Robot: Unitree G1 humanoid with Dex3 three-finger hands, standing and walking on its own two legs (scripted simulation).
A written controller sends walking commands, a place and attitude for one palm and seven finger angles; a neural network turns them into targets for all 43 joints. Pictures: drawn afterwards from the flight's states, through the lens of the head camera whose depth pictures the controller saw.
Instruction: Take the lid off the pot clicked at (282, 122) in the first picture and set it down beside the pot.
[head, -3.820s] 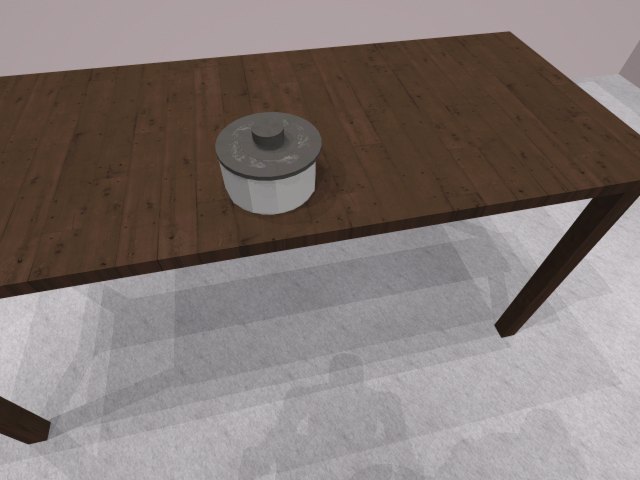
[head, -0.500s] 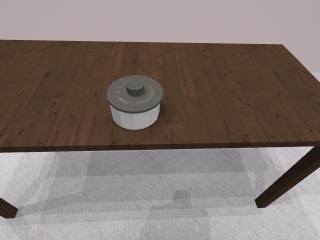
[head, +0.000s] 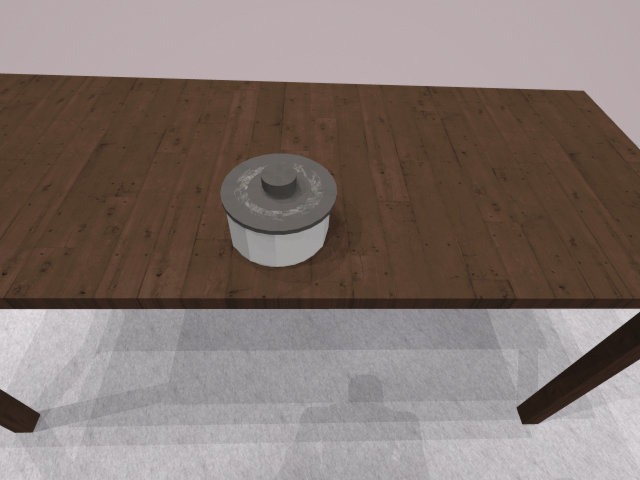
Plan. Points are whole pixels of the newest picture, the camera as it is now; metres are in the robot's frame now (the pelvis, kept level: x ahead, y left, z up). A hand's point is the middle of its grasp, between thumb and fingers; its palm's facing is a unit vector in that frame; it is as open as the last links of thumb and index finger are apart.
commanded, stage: look again from close up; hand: left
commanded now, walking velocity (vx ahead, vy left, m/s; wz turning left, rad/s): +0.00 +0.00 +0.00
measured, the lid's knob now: (278, 179) +0.50 +0.10 +0.10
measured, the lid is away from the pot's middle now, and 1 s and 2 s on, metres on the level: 0.00 0.00 0.00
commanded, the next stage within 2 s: lift the closed hand beside the body in 0.72 s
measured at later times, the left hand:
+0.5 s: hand out of the picture +0.01 +0.20 -0.19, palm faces +0.00 -0.98 -0.22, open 7.3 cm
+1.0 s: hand out of the picture +0.11 +0.22 -0.09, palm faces +0.17 -0.94 -0.31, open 6.7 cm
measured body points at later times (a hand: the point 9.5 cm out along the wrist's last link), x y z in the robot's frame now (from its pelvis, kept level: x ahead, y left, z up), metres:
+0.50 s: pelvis -0.01 +0.02 -0.01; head +0.02 +0.03 +0.44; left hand +0.01 +0.26 -0.17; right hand +0.04 -0.21 -0.16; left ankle +0.03 +0.10 -0.74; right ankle -0.10 -0.10 -0.74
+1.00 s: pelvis -0.02 +0.02 +0.00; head -0.02 +0.01 +0.45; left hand +0.10 +0.27 -0.07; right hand +0.10 -0.21 -0.12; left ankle +0.03 +0.10 -0.74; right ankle -0.10 -0.10 -0.74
